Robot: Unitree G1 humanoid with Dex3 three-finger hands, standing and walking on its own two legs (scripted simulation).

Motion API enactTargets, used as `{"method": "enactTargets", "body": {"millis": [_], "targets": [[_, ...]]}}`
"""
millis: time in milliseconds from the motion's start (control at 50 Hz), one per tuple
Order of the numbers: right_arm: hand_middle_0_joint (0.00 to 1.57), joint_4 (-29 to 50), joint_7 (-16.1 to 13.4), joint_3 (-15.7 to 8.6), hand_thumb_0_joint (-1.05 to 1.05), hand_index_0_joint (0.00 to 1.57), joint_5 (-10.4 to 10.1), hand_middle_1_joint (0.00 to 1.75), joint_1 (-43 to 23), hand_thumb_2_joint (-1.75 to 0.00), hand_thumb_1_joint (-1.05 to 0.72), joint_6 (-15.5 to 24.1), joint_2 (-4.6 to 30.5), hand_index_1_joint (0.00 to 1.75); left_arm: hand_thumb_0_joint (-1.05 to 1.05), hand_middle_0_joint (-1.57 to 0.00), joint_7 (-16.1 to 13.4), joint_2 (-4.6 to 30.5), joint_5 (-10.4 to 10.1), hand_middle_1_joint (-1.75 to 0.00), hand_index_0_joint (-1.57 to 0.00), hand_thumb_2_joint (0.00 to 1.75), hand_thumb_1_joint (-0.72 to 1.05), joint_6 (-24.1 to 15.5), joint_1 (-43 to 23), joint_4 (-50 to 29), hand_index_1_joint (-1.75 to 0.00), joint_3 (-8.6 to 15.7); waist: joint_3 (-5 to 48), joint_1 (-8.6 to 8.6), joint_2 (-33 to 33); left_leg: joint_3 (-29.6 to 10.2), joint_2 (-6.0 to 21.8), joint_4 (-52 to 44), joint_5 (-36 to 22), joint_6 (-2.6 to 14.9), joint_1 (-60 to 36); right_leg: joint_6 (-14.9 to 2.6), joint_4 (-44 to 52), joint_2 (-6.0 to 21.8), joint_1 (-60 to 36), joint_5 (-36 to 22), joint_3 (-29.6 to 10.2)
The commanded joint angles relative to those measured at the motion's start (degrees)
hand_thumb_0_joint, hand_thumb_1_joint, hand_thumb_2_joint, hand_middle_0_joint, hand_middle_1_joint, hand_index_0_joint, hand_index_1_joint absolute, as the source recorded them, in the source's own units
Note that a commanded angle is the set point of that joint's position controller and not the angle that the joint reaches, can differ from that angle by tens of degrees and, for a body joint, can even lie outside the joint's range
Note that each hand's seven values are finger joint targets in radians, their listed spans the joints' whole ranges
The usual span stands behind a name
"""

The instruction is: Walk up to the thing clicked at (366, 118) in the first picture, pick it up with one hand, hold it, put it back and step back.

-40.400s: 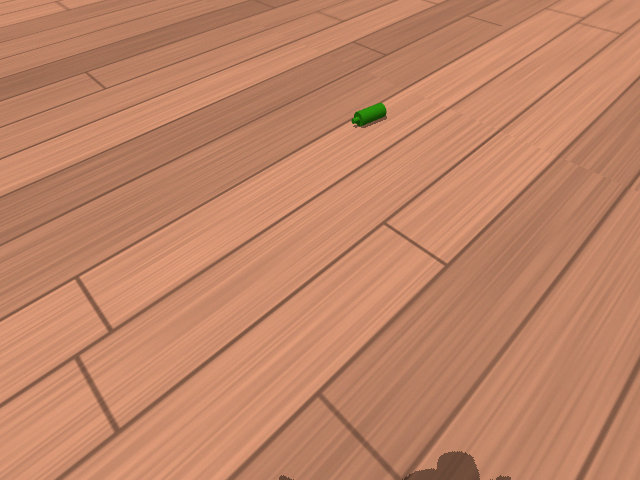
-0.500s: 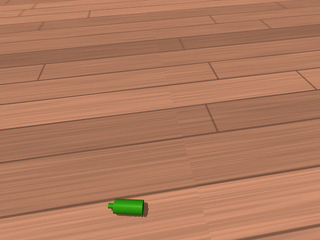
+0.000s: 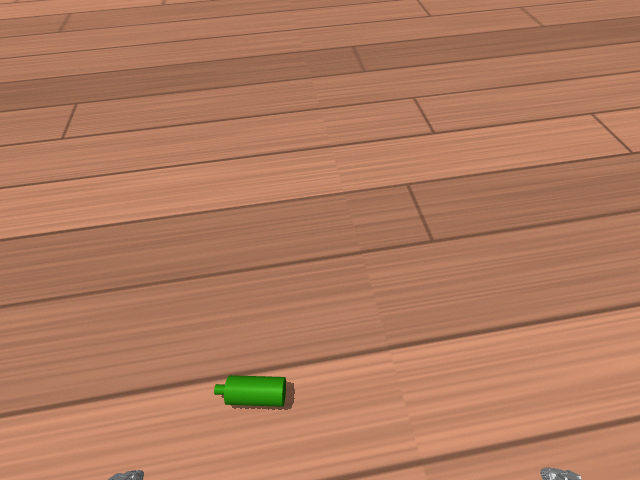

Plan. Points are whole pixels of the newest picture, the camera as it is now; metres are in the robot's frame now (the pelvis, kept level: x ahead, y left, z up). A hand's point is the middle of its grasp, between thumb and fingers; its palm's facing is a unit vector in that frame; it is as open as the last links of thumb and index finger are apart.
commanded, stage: step back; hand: left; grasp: from above
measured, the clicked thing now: (249, 390) +0.43 +0.25 -0.73
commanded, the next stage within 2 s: none
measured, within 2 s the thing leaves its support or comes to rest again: neither
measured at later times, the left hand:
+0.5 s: hand out of the picture +0.03 +0.31 -0.18, palm faces -0.12 -0.92 -0.37, open 7.4 cm
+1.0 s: hand out of the picture -0.09 +0.31 -0.16, palm faces -0.03 -0.93 -0.37, open 7.4 cm
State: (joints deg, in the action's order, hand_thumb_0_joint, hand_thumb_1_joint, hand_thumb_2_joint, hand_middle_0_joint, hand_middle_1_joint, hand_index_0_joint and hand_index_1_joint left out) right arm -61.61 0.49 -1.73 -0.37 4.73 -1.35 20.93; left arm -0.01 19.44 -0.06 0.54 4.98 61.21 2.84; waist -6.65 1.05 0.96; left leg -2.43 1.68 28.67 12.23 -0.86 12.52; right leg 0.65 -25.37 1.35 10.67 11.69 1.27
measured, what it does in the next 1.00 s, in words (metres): walks backwards: right foot, then left foot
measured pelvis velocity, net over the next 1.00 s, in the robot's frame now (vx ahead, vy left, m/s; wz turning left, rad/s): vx -0.24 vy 0.06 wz -0.03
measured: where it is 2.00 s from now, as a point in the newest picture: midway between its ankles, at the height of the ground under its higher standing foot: outside the picture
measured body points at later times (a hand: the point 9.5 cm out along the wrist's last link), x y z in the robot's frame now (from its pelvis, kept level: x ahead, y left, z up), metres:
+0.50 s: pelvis -0.09 +0.06 -0.01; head -0.02 +0.07 +0.43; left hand +0.04 +0.36 -0.15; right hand -0.02 -0.26 -0.12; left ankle -0.03 +0.13 -0.74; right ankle -0.12 -0.08 -0.70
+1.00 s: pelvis -0.24 +0.06 -0.02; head -0.18 +0.07 +0.42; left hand -0.09 +0.36 -0.14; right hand -0.17 -0.26 -0.13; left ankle -0.23 +0.17 -0.74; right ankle -0.16 -0.07 -0.73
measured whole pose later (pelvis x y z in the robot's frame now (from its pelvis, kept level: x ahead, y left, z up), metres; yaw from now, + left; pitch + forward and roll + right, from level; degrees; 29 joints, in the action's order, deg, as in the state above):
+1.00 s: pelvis -0.24 +0.06 -0.02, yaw -2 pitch -3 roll +1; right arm -50.9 -0.4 -2.7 1.5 10.1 -1.7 21.6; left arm -0.5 21.9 1.6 3.8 6.5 44.0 4.5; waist -11.2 -0.2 -3.2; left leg -1.0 -2.8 37.4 19.9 1.4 14.0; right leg -0.1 -44.0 0.7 24.1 21.4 -2.5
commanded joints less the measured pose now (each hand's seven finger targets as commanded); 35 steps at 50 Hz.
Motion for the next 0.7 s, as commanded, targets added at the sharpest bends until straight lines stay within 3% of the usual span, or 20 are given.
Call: {"method": "enactTargets", "body": {"millis": [0,40,80,120,140,160,180,200,240,260,320,380,420,480,520,580,600,620,640,680], "targets": [[0.20,6.22,-0.03,-3.70,0.00,0.20,0.18,0.30,4.16,-0.90,-0.90,-1.10,11.51,0.30,0.00,-0.20,-1.22,18.29,0.99,-0.30,-0.20,0.90,0.90,-0.11,-5.47,-8.93,-0.30,4.29,10.16,0.75,-12.77,0.49,-4.25,23.59,16.02,3.03,-0.39,-15.29,4.02,18.97,6.15,-22.66,-14.36],[0.20,7.34,0.32,-4.06,0.00,0.20,-0.13,0.30,6.72,-0.90,-0.90,-1.60,11.03,0.30,0.00,-0.20,-1.50,17.32,1.58,-0.30,-0.20,0.90,0.90,0.27,-7.94,-10.95,-0.30,3.96,8.80,1.83,-12.71,-1.78,-2.56,23.92,17.46,3.73,0.97,-14.74,0.66,17.63,8.29,-21.31,-11.64],[0.20,7.99,0.30,-3.85,0.00,0.20,-0.02,0.30,7.34,-0.90,-0.90,-1.09,10.83,0.30,0.00,-0.20,-1.61,16.21,1.61,-0.30,-0.20,0.90,0.90,0.72,-7.49,-11.95,-0.30,3.49,9.06,1.26,-11.85,0.99,-2.60,13.00,10.11,3.06,3.01,-11.42,-4.05,13.84,3.76,-20.58,-9.48],[0.20,8.08,-0.07,-4.43,0.00,0.20,1.29,0.30,8.20,-0.90,-0.90,-0.24,11.84,0.30,0.00,-0.20,-1.36,15.33,0.61,-0.30,-0.20,0.90,0.90,1.73,-6.34,-13.01,-0.30,3.10,8.52,1.39,-5.59,-0.62,-0.32,-3.03,-8.97,3.22,0.45,-7.16,-12.42,8.61,3.88,-14.46,-7.13],[0.20,9.36,-0.35,-5.55,0.00,0.20,2.66,0.30,6.56,-0.90,-0.90,0.25,16.38,0.30,0.00,-0.20,-1.38,12.31,-0.28,-0.30,-0.20,0.90,0.90,2.26,-4.56,-13.78,-0.30,2.51,8.24,0.03,6.08,-14.66,9.42,-6.52,-22.82,5.84,-1.79,-3.88,-21.92,-0.56,9.78,-2.38,-4.37],[0.20,10.16,-0.47,-5.99,0.00,0.20,2.43,0.30,5.77,-0.90,-0.90,0.67,19.95,0.30,0.00,-0.20,-2.02,11.39,-0.33,-0.30,-0.20,0.90,0.90,2.59,-4.63,-14.11,-0.30,2.49,7.04,0.44,10.54,-20.33,15.28,-6.57,-36.61,10.11,-3.04,-2.91,-29.75,-7.38,15.75,22.70,-7.70],[0.20,11.10,-0.69,-6.54,0.00,0.20,2.24,0.30,6.12,-0.90,-0.90,0.83,21.45,0.30,0.00,-0.20,-2.72,12.13,0.15,-0.30,-0.20,0.90,0.90,2.72,-4.29,-13.74,-0.30,2.71,9.17,2.13,11.95,-25.19,17.52,-7.47,-35.79,11.18,-2.34,-2.63,-35.35,-8.16,15.73,26.72,-13.34],[0.20,11.73,-1.17,-6.23,0.00,0.20,2.09,0.30,4.21,-0.90,-0.90,0.86,19.65,0.30,0.00,-0.20,-3.08,13.29,0.28,-0.30,-0.20,0.90,0.90,2.88,-4.79,-12.82,-0.30,3.10,8.75,1.74,9.10,-22.05,16.54,-7.62,-32.21,10.36,-1.33,-3.00,-40.00,-7.73,15.57,24.15,-15.47],[0.20,13.31,-1.96,-5.29,0.00,0.20,2.39,0.30,-0.70,-0.90,-0.90,0.96,15.53,0.30,0.00,-0.20,-2.84,13.66,-0.66,-0.30,-0.20,0.90,0.90,2.87,0.35,-11.84,-0.30,2.71,9.73,-2.48,7.00,-10.60,9.90,-3.08,-31.77,6.96,-8.06,-2.41,-41.74,-7.12,20.53,16.65,-14.75],[0.20,13.94,-2.33,-5.03,0.00,0.20,2.05,0.30,0.33,-0.90,-0.90,1.14,14.37,0.30,0.00,-0.20,-2.69,13.93,-0.40,-0.30,-0.20,0.90,0.90,2.67,1.36,-11.92,-0.30,2.91,10.69,-2.18,8.17,-11.02,10.86,-1.96,-31.54,9.11,-9.55,-1.83,-42.32,-6.49,20.22,15.57,-13.03],[0.20,14.23,-2.59,-5.19,0.00,0.20,1.94,0.30,4.83,-0.90,-0.90,1.17,13.62,0.30,0.00,-0.20,-2.25,13.48,0.57,-0.30,-0.20,0.90,0.90,2.11,0.35,-13.31,-0.30,3.20,10.80,0.33,6.13,-10.32,11.00,-0.44,-34.42,10.27,-13.55,0.24,-37.82,-5.91,19.69,16.70,-10.73],[0.20,14.30,-2.79,-5.57,0.00,0.20,1.69,0.30,7.32,-0.90,-0.90,1.10,14.27,0.30,0.00,-0.20,-1.85,13.38,0.91,-0.30,-0.20,0.90,0.90,2.08,-0.08,-14.60,-0.30,3.56,9.22,1.88,5.33,-10.76,12.57,-1.35,-32.24,11.98,-13.68,0.54,-32.65,-5.59,18.75,17.62,-9.54],[0.20,15.07,-2.78,-5.72,0.00,0.20,1.63,0.30,7.12,-0.90,-0.90,1.10,14.81,0.30,0.00,-0.20,-1.68,13.30,1.10,-0.30,-0.20,0.90,0.90,1.88,0.91,-15.02,-0.30,3.93,10.13,2.10,6.06,-12.78,14.58,-1.33,-28.80,14.58,-13.91,0.20,-28.71,-4.29,17.05,17.88,-8.37],[0.20,16.40,-2.57,-5.47,0.00,0.20,1.73,0.30,4.29,-0.90,-0.90,1.06,15.69,0.30,0.00,-0.20,-1.06,13.06,1.35,-0.30,-0.20,0.90,0.90,1.73,3.50,-14.40,-0.30,4.40,9.60,0.98,6.13,-13.47,16.00,-2.79,-20.73,15.19,-7.09,-0.38,-24.90,-3.06,11.44,17.58,-5.83],[0.20,16.75,-2.35,-5.25,0.00,0.20,1.71,0.30,2.66,-0.90,-0.90,0.91,15.74,0.30,0.00,-0.20,-0.61,12.60,1.39,-0.30,-0.20,0.90,0.90,1.42,6.02,-13.97,-0.30,4.51,10.78,0.05,5.42,-11.72,14.55,-1.73,-15.83,13.40,-4.88,-1.55,-17.41,-2.36,7.89,15.01,-4.66],[0.20,16.59,-1.84,-4.76,0.00,0.20,1.06,0.30,0.49,-0.90,-0.90,0.19,15.36,0.30,0.00,-0.20,-0.34,12.21,1.76,-0.30,-0.20,0.90,0.90,0.92,12.39,-12.04,-0.30,5.02,11.48,-2.90,4.08,-8.16,11.02,0.84,-6.47,7.92,3.66,-4.35,-1.66,-1.58,-3.01,2.64,-3.96],[0.20,16.63,-1.72,-4.17,0.00,0.20,0.71,0.30,1.15,-0.90,-0.90,0.13,13.49,0.30,0.00,-0.20,-0.43,14.74,2.43,-0.30,-0.20,0.90,0.90,0.65,12.37,-12.85,-0.30,5.65,10.65,-2.49,-2.90,-5.48,6.99,6.39,0.61,4.88,9.91,-6.62,2.14,4.35,-4.33,4.52,-14.01],[0.20,17.38,-1.87,-4.04,0.00,0.20,0.36,0.30,-1.38,-0.90,-0.90,0.13,11.37,0.30,0.00,-0.20,-0.21,19.98,1.85,-0.30,-0.20,0.90,0.90,0.81,8.65,-14.35,-0.30,6.72,5.61,-3.53,-15.87,1.62,-5.02,18.48,14.93,1.11,14.26,-15.03,8.32,15.45,4.21,2.90,-28.45],[0.20,16.49,-2.22,-4.60,0.00,0.20,0.71,0.30,-0.51,-0.90,-0.90,-0.31,12.50,0.30,0.00,-0.20,-0.32,21.59,2.59,-0.30,-0.20,0.90,0.90,0.45,4.25,-17.24,-0.30,7.00,2.84,-3.44,-15.99,-2.82,-6.57,32.03,23.49,0.34,11.65,-19.58,10.01,21.67,12.88,1.36,-33.91],[0.20,14.46,-1.86,-4.22,0.00,0.20,0.12,0.30,3.78,-0.90,-0.90,-0.35,12.53,0.30,0.00,-0.20,-1.07,16.38,1.70,-0.30,-0.20,0.90,0.90,0.07,-0.56,-19.02,-0.30,5.66,2.18,-0.47,-6.99,-7.28,-8.06,39.34,16.93,0.70,10.80,-15.80,6.08,14.68,11.95,-10.32,-21.86]]}}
